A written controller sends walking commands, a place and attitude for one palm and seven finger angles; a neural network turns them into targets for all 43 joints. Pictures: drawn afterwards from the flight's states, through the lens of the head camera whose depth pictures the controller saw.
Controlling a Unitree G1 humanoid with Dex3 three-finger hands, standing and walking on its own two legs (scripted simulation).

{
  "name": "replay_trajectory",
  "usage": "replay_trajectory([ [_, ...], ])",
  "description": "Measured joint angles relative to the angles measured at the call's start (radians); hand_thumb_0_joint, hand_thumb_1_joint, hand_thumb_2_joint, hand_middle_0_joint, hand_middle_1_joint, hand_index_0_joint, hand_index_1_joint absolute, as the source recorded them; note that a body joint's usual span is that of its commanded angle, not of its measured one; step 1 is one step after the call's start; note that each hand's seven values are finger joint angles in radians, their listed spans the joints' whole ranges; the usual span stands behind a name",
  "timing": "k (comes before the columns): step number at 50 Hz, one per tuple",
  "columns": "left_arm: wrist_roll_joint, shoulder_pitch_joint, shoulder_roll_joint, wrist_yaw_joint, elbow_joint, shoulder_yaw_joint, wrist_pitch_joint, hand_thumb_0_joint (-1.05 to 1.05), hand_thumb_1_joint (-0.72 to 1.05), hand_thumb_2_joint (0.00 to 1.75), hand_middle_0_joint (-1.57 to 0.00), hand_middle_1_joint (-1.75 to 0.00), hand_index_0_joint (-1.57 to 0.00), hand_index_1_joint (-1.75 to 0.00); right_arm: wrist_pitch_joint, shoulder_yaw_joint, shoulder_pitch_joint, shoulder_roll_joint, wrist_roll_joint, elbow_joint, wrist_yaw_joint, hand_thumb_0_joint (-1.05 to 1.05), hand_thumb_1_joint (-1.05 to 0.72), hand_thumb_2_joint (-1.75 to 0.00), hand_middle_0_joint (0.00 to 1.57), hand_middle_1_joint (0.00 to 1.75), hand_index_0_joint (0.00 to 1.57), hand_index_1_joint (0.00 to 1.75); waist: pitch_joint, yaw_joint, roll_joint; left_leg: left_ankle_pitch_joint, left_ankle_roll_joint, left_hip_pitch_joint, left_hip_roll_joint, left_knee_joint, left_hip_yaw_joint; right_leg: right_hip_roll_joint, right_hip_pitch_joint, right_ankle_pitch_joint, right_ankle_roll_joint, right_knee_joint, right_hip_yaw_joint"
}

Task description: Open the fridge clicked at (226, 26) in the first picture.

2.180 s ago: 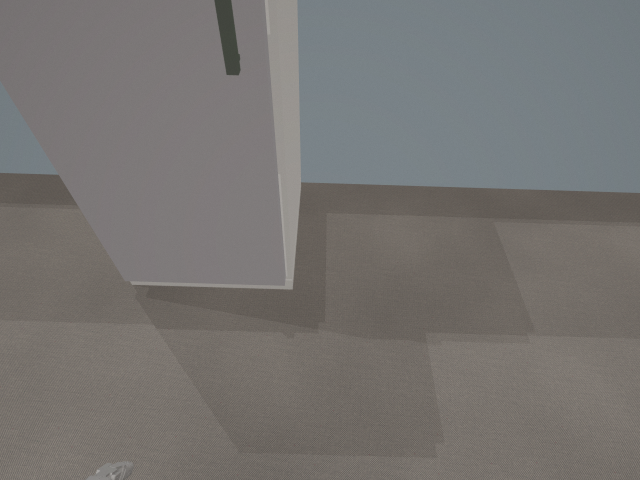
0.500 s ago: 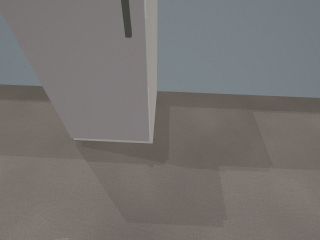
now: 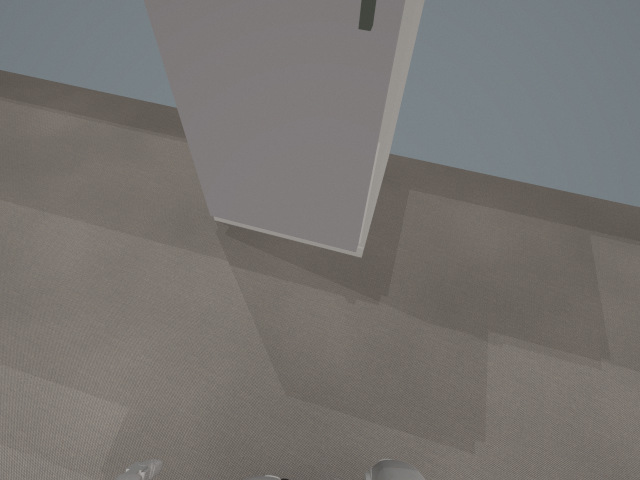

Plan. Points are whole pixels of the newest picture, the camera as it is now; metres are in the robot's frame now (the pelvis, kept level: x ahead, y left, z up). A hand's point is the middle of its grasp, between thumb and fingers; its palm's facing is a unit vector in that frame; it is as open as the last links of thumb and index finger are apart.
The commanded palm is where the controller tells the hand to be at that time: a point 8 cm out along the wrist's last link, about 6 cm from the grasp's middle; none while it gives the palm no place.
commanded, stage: walk to a spot facing it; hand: right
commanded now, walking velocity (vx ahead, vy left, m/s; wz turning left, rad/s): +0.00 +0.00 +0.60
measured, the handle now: out of the picture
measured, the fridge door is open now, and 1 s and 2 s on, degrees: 0 0 0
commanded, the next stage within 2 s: none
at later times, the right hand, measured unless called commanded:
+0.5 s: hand out of the picture +0.14 -0.25 -0.16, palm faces -0.27 +0.94 -0.20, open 7.4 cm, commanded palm none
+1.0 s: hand (435, 464) +0.17 -0.16 -0.16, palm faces -0.56 +0.81 -0.21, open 7.4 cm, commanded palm none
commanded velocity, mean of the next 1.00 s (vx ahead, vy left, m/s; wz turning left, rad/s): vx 0.06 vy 0.00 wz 0.60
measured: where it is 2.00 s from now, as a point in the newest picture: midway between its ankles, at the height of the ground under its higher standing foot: (273, 436)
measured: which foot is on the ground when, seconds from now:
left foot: down 0.00-0.18, up 0.20-0.68, down 0.70-1.00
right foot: up 0.00-0.16, down 0.18-0.70, up 0.72-1.00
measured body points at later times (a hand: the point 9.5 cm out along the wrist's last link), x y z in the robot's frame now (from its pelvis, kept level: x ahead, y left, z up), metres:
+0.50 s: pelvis -0.02 -0.08 +0.01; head +0.02 -0.10 +0.46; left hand -0.05 +0.17 -0.12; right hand +0.15 -0.30 -0.15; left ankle -0.08 +0.08 -0.65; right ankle -0.02 -0.15 -0.74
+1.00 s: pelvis -0.02 -0.05 +0.00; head +0.00 -0.04 +0.45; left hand -0.11 +0.20 -0.14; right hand +0.20 -0.20 -0.14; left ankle -0.08 +0.05 -0.74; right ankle +0.06 -0.17 -0.69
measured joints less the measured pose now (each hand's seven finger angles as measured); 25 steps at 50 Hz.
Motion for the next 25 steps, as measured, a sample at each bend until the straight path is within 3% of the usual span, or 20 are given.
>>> replay_trajectory([
  [5, -0.009, -0.006, 0.002, 0.009, -0.017, -0.001, -0.01, 0.0, 0.91, 0.9, -0.2, -0.3, -0.2, -0.3, 0.008, -0.016, -0.013, -0.027, -0.006, -0.008, -0.002, 0.0, -0.9, -0.89, 0.2, 0.3, 0.2, 0.3, -0.022, -0.007, 0.021, 0.03, -0.025, -0.018, -0.016, -0.023, -0.059, 0.014, 0.082, -0.039, -0.009, -0.191, 0.003],
  [8, -0.016, -0.003, -0.002, 0.014, -0.035, -0.007, -0.027, 0.0, 0.91, 0.9, -0.2, -0.3, -0.2, -0.3, 0.018, -0.025, -0.027, -0.052, -0.005, -0.015, -0.003, 0.0, -0.9, -0.89, 0.2, 0.3, 0.2, 0.3, -0.037, -0.006, 0.036, 0.036, -0.052, -0.046, -0.028, -0.006, -0.095, 0.029, 0.168, 0.004, -0.026, -0.393, -0.001],
  [10, -0.012, 0.007, -0.016, 0.017, -0.044, -0.013, -0.043, 0.0, 0.91, 0.9, -0.2, -0.3, -0.2, -0.3, 0.029, -0.037, -0.041, -0.076, 0.0, -0.015, -0.001, 0.0, -0.9, -0.89, 0.2, 0.3, 0.2, 0.3, -0.039, 0.003, 0.064, -0.047, -0.063, -0.083, -0.029, 0.075, -0.112, 0.042, 0.196, 0.062, -0.08, -0.458, -0.025],
  [12, -0.006, 0.026, -0.027, 0.016, -0.05, -0.023, -0.045, 0.0, 0.91, 0.9, -0.2, -0.3, -0.2, -0.3, 0.04, -0.048, -0.054, -0.092, -0.006, -0.008, 0.005, 0.0, -0.91, -0.89, 0.2, 0.3, 0.2, 0.3, -0.04, 0.01, 0.066, -0.185, -0.08, -0.147, -0.03, 0.281, -0.056, 0.029, 0.212, 0.063, -0.101, -0.464, -0.048],
  [16, 0.004, 0.069, -0.044, 0.017, -0.041, -0.035, -0.044, 0.0, 0.9, 0.9, -0.21, -0.3, -0.2, -0.3, 0.037, -0.064, -0.064, -0.114, -0.013, -0.017, 0.023, 0.0, -0.91, -0.89, 0.2, 0.3, 0.2, 0.3, -0.04, 0.012, 0.056, -0.185, -0.109, -0.217, 0.012, 0.617, 0.04, -0.001, 0.266, 0.083, -0.109, -0.528, -0.088],
  [19, 0.005, 0.097, -0.052, 0.018, -0.034, -0.037, -0.05, 0.0, 0.9, 0.9, -0.21, -0.3, -0.2, -0.3, 0.039, -0.062, -0.068, -0.115, -0.01, -0.018, 0.027, 0.0, -0.91, -0.89, 0.2, 0.3, 0.2, 0.3, -0.035, 0.014, 0.045, -0.178, -0.123, -0.201, 0.052, 0.657, 0.07, -0.018, 0.293, 0.092, -0.115, -0.555, -0.125],
  [25, 0.006, 0.147, -0.066, 0.014, -0.013, -0.033, -0.055, 0.0, 0.9, 0.9, -0.21, -0.3, -0.2, -0.3, 0.056, -0.052, -0.097, -0.092, -0.005, -0.007, 0.029, 0.0, -0.91, -0.9, 0.2, 0.3, 0.19, 0.3, -0.018, 0.037, 0.034, -0.204, -0.132, -0.135, 0.106, 0.55, 0.098, -0.04, 0.313, 0.082, -0.117, -0.56, -0.206],
])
